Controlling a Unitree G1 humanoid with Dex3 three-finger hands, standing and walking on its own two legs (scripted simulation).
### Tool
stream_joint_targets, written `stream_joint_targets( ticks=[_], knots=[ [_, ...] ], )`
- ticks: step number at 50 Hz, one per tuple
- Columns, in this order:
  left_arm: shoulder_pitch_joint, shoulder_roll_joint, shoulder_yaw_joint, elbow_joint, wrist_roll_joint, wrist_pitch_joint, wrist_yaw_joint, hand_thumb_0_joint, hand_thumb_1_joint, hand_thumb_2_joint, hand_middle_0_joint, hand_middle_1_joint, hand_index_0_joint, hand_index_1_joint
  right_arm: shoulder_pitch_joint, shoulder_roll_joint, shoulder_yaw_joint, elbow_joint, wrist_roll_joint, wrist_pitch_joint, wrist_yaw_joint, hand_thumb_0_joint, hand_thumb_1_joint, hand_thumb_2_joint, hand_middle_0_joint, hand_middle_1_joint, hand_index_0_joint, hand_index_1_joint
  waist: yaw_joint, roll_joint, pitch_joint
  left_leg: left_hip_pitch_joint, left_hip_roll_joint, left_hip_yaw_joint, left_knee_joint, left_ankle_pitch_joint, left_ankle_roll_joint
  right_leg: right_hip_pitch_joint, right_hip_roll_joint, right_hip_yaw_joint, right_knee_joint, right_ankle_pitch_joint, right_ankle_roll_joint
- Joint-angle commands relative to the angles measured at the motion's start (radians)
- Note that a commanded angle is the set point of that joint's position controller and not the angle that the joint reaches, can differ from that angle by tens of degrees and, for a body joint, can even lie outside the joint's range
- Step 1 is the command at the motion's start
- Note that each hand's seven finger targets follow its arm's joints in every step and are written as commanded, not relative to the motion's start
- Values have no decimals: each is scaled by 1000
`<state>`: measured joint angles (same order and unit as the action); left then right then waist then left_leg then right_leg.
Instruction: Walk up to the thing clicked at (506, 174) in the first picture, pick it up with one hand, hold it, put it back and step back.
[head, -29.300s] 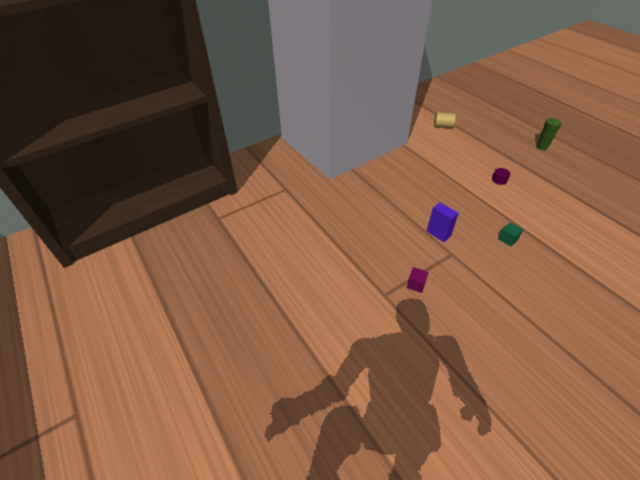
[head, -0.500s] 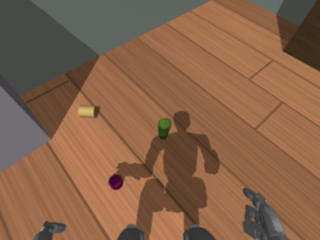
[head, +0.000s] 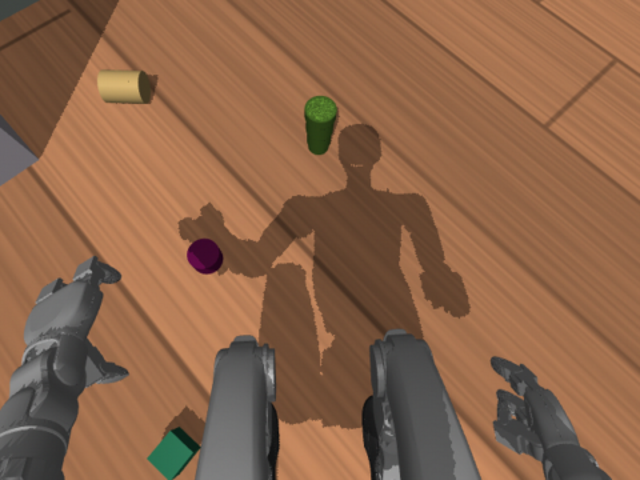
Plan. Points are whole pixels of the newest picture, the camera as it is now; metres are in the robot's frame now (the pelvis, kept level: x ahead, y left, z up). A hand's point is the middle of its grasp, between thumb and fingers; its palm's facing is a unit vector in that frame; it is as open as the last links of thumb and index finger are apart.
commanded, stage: rise first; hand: left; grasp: from above
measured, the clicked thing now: (205, 256) +0.52 +0.25 -0.47
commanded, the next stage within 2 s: approach in 1.46 s
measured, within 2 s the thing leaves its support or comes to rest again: neither
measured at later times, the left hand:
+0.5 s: hand (140, 285) +0.41 +0.30 -0.26, palm faces -0.47 -0.07 -0.88, open 13.8 cm
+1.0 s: hand (160, 267) +0.46 +0.30 -0.32, palm faces -0.46 -0.03 -0.89, open 13.5 cm
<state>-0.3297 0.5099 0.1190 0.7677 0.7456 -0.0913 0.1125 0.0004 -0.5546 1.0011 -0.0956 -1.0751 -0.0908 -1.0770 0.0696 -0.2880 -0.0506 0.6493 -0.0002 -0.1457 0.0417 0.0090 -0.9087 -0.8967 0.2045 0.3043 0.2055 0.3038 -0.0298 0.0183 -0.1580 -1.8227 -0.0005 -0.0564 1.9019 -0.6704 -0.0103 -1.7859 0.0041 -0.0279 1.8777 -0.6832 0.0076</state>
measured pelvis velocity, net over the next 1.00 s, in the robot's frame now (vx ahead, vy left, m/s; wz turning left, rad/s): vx -0.01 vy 0.01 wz -0.10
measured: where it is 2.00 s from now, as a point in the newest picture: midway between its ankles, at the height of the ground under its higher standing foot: (323, 474)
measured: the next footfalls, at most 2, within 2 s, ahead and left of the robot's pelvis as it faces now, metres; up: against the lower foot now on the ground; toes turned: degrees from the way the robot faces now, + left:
none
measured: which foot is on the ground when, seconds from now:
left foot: down 0.00-1.00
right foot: down 0.00-1.00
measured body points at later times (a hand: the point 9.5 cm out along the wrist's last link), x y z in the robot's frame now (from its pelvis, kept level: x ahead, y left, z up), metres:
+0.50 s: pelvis -0.03 +0.01 -0.11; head +0.20 +0.06 +0.27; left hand +0.43 +0.31 -0.21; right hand +0.03 -0.28 -0.23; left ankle +0.07 +0.12 -0.45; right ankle +0.07 -0.12 -0.45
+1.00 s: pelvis -0.01 +0.01 -0.15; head +0.24 +0.06 +0.22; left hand +0.48 +0.29 -0.27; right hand +0.03 -0.27 -0.26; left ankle +0.07 +0.12 -0.45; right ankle +0.07 -0.12 -0.45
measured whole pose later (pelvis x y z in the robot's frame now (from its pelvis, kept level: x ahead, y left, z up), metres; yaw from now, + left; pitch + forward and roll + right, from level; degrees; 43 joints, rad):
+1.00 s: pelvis -0.01 +0.01 -0.15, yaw -6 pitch +35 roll -8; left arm -0.93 0.80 0.14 1.39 1.28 -0.28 0.36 0.00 -0.41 0.91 -0.19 -0.89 -0.19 -0.89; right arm 0.12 -0.27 0.05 0.73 -0.13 -0.02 0.14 0.00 -0.91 -0.90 0.20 0.30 0.21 0.30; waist -0.20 -0.03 -0.03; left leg -2.30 0.00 -0.13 2.39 -0.70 0.00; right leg -2.22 0.03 -0.09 2.30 -0.70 0.03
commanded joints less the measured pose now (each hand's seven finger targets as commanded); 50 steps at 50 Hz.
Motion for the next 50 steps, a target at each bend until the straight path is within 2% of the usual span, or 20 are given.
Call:
stream_joint_targets(
  ticks=[1,3,8,12,15,18,20,22,24,25,29,32,34,36,38,43,47,48,49,50],
  knots=[
    [-312,327,67,-16,78,-63,36,0,-507,979,-116,-1045,-117,-1046,145,-168,-75,-44,-1,-27,-12,0,-887,-899,199,300,200,300,-31,10,-604,255,-19,58,-120,140,42,301,20,2,-211,150,-26],
    [-372,389,79,40,117,-86,36,0,-478,973,-133,-1013,-132,-1017,153,-172,-71,-28,-7,-21,-10,0,-876,-897,199,300,200,300,-26,5,-607,209,-19,60,-82,115,45,267,21,3,-186,110,-27],
    [-473,414,65,124,206,-143,54,0,-484,987,-96,-1040,-102,-1036,180,-180,-66,-1,-21,3,-1,0,-870,-895,200,300,200,300,-26,67,-616,188,-17,49,-37,81,40,162,29,-30,-105,76,-37],
    [-553,460,77,187,289,-173,94,0,-505,1004,-79,-1032,-86,-1027,203,-195,-54,22,-31,34,11,0,-878,-896,200,300,200,300,-39,140,-614,194,-15,25,-3,110,32,53,29,-60,-17,114,-47],
    [-608,475,74,230,340,-185,136,0,-506,1003,-106,-980,-103,-985,212,-199,-49,32,-41,64,21,0,-889,-899,200,300,200,300,-59,176,-595,199,-14,10,9,110,27,-8,29,-80,25,117,-51],
    [-654,499,77,275,384,-192,179,0,-500,995,-117,-947,-111,-953,214,-203,-46,41,-53,87,29,0,-895,-900,200,299,200,299,-65,176,-601,181,-18,15,45,102,32,-32,30,-84,49,111,-51],
    [-673,477,52,321,410,-193,194,0,-483,980,-137,-912,-128,-922,222,-203,-42,48,-62,96,34,0,-896,-900,200,299,200,299,-86,178,-583,157,-18,17,70,100,35,-62,30,-85,64,114,-50],
    [-722,500,45,342,433,-197,210,0,-462,964,-159,-885,-148,-896,219,-207,-37,55,-73,101,38,0,-897,-900,200,300,200,299,-102,198,-560,137,-17,10,79,76,35,-92,28,-92,85,97,-49],
    [-757,515,38,359,464,-202,220,0,-465,968,-168,-851,-150,-869,221,-212,-34,61,-79,107,42,0,-896,-900,200,300,200,300,-105,223,-563,147,-16,2,86,75,30,-123,27,-98,106,95,-53],
    [-784,503,31,355,474,-206,224,0,-463,966,-160,-863,-146,-877,232,-216,-35,65,-82,108,45,0,-896,-900,200,300,200,300,-110,245,-571,161,-14,-4,87,87,25,-139,26,-101,118,108,-53],
    [-837,526,25,388,503,-215,241,0,-442,942,-161,-871,-154,-877,232,-223,-26,71,-97,115,52,0,-897,-900,200,300,200,300,-135,238,-572,136,-15,-6,130,101,29,-157,27,-106,141,125,-50],
    [-841,517,17,431,515,-218,253,0,-421,920,-186,-858,-178,-865,241,-217,-16,74,-109,117,55,0,-901,-901,200,300,200,300,-147,211,-563,112,-18,6,165,121,37,-136,32,-108,140,148,-45],
    [-850,537,31,459,519,-217,263,0,-414,909,-173,-883,-175,-881,244,-224,-10,79,-114,116,59,0,-899,-900,200,300,200,300,-141,240,-568,114,-15,-2,166,131,31,-153,30,-112,164,155,-46],
    [-856,532,26,473,518,-210,266,0,-403,896,-189,-877,-191,-875,247,-223,-4,75,-120,115,65,0,-903,-902,200,300,200,300,-151,254,-575,131,-12,-6,178,152,31,-156,32,-119,174,174,-46],
    [-870,558,38,487,529,-204,276,0,-409,902,-187,-882,-187,-881,249,-224,1,74,-121,117,67,0,-903,-902,200,300,200,300,-150,255,-584,107,-14,3,194,160,35,-146,38,-120,179,185,-46],
    [-895,563,44,479,526,-195,283,0,-422,907,-178,-895,-179,-894,254,-224,9,71,-130,118,74,0,-904,-902,200,300,200,300,-165,264,-587,83,-9,8,218,173,38,-130,42,-123,190,206,-42],
    [-884,585,63,470,514,-187,286,0,-445,926,-156,-917,-157,-916,260,-226,13,71,-132,121,78,0,-904,-902,200,300,200,300,-154,264,-608,91,-5,5,229,198,38,-114,45,-124,201,228,-41],
    [-885,583,56,484,516,-184,283,0,-450,929,-149,-925,-151,-922,264,-227,15,72,-133,121,79,0,-903,-902,200,300,200,300,-168,263,-599,95,-4,2,239,208,40,-118,46,-125,203,236,-41],
    [-892,566,48,469,511,-188,281,0,-461,932,-136,-946,-141,-940,266,-228,14,71,-134,122,80,0,-905,-902,200,300,200,300,-168,282,-600,95,-4,-1,236,213,34,-124,45,-126,210,241,-42],
    [-886,578,46,480,518,-188,280,0,-468,939,-136,-949,-139,-945,266,-226,18,72,-134,124,81,0,-906,-903,200,300,200,300,-169,274,-598,83,-5,1,244,215,38,-111,48,-127,207,246,-41]
  ],
)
